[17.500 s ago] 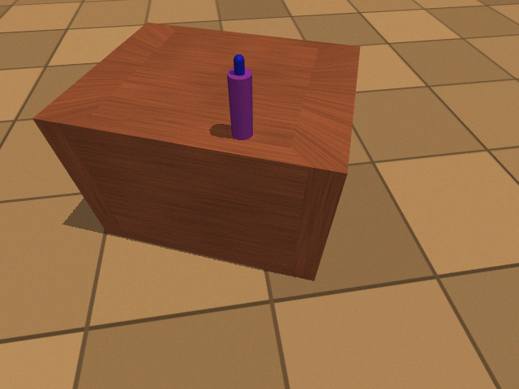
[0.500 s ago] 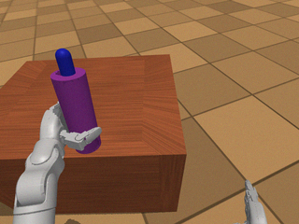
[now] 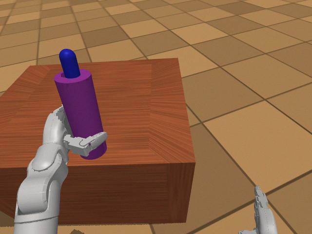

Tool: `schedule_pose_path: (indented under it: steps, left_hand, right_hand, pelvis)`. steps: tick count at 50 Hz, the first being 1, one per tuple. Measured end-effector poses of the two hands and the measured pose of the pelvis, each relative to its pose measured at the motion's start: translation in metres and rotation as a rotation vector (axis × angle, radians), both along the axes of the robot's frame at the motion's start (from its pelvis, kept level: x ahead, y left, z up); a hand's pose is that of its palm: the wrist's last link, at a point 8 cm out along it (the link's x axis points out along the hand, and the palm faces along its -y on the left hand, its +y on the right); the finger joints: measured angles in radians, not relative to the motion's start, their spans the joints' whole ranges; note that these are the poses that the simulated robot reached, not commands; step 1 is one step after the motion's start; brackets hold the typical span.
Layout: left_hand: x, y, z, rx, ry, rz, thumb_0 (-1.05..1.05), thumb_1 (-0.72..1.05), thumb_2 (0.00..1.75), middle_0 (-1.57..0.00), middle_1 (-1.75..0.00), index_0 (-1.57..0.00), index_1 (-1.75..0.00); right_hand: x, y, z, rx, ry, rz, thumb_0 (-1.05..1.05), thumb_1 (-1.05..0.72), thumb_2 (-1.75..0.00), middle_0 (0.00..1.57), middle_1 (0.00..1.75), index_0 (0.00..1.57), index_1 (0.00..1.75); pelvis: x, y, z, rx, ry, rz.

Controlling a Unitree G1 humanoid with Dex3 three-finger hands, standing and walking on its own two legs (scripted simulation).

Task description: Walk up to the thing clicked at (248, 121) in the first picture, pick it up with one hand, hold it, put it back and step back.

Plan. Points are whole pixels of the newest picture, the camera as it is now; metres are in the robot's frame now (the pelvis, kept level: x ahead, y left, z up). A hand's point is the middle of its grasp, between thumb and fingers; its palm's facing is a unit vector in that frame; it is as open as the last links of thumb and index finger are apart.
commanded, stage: hold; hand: left
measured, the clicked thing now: (82, 108) +0.32 +0.16 +0.23
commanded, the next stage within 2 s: crouch in 1.02 s
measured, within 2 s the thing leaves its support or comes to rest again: neither
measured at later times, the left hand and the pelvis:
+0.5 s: hand (86, 131) +0.31 +0.17 +0.16, palm faces +0.13 -0.99 -0.05, open 9.8 cm; pelvis +0.00 +0.00 +0.00, yaw +0 degrees
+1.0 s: hand (86, 130) +0.31 +0.17 +0.16, palm faces +0.13 -0.99 -0.04, open 9.8 cm; pelvis +0.00 +0.00 +0.00, yaw +0 degrees
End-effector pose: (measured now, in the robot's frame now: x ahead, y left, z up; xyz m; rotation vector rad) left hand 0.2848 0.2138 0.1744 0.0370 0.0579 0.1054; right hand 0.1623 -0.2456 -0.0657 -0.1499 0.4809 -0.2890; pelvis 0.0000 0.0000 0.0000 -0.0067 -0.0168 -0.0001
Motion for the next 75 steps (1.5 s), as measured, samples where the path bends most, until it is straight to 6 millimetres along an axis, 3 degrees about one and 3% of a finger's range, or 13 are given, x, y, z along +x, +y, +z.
schedule_pose_path:
  steps: [12, 23, 32, 38, 47, 60, 66, 75]
  left_hand:
    - [0.002, 0.010, -0.006, -0.021, 0.002, 0.073, 0.01, -0.42, 1.15, -0.78, -1.20, -0.73, -1.15]
    - [-0.005, 0.004, -0.007, 0.008, 0.011, 0.034, 0.01, -0.42, 1.16, -0.78, -1.20, -0.73, -1.15]
    - [-0.001, 0.008, 0.002, -0.026, -0.027, 0.041, 0.01, -0.42, 1.15, -0.78, -1.20, -0.73, -1.15]
    - [0.005, 0.011, -0.002, -0.022, -0.007, 0.060, 0.01, -0.42, 1.16, -0.78, -1.20, -0.73, -1.15]
    - [0.000, 0.002, -0.011, -0.002, 0.022, 0.021, 0.01, -0.42, 1.15, -0.78, -1.19, -0.74, -1.14]
    - [0.002, 0.021, 0.002, -0.010, -0.027, 0.082, 0.01, -0.42, 1.15, -0.78, -1.20, -0.73, -1.15]
    - [0.012, 0.014, -0.013, -0.029, 0.028, 0.039, 0.01, -0.43, 1.16, -0.79, -1.18, -0.75, -1.14]
    - [0.049, 0.009, -0.062, -0.063, 0.137, 0.048, 0.01, -0.43, 1.16, -0.80, -1.17, -0.75, -1.12]
  right_hand:
    - [-0.017, -0.015, 0.001, -0.017, 0.034, -0.037, -0.01, 0.51, -0.06, 0.06, 0.05, 0.05, 0.05]
    - [0.002, -0.005, -0.001, -0.003, 0.014, 0.000, -0.01, 0.50, -0.06, 0.06, 0.05, 0.05, 0.05]
    - [-0.009, -0.009, 0.001, -0.013, 0.022, -0.022, -0.01, 0.51, -0.06, 0.06, 0.05, 0.05, 0.05]
    - [-0.013, -0.011, 0.000, -0.015, 0.039, -0.022, -0.01, 0.51, -0.06, 0.06, 0.05, 0.05, 0.05]
    - [-0.009, -0.009, -0.001, -0.010, 0.032, -0.025, -0.01, 0.50, -0.06, 0.06, 0.05, 0.05, 0.05]
    - [-0.003, -0.005, 0.001, -0.012, 0.030, -0.006, -0.01, 0.51, -0.06, 0.06, 0.05, 0.05, 0.05]
    - [-0.005, 0.002, -0.005, 0.003, 0.055, 0.014, -0.01, 0.53, -0.05, 0.06, 0.05, 0.05, 0.05]
    - [-0.021, -0.010, 0.000, -0.024, 0.073, -0.020, -0.01, 0.54, -0.05, 0.06, 0.05, 0.05, 0.05]
  pelvis:
    - [0.000, -0.005, 0.001, 0.002, 0.003, -0.010]
    - [-0.002, -0.004, 0.000, -0.001, 0.002, 0.002]
    - [-0.002, -0.004, 0.001, 0.002, -0.005, 0.000]
    - [-0.004, -0.003, 0.001, 0.000, -0.001, -0.005]
    - [-0.001, -0.001, 0.002, -0.001, 0.004, -0.007]
    - [-0.001, -0.003, 0.002, -0.001, -0.001, 0.002]
    - [-0.003, -0.001, 0.002, 0.000, 0.005, 0.003]
    - [-0.008, -0.003, 0.000, 0.003, 0.041, -0.013]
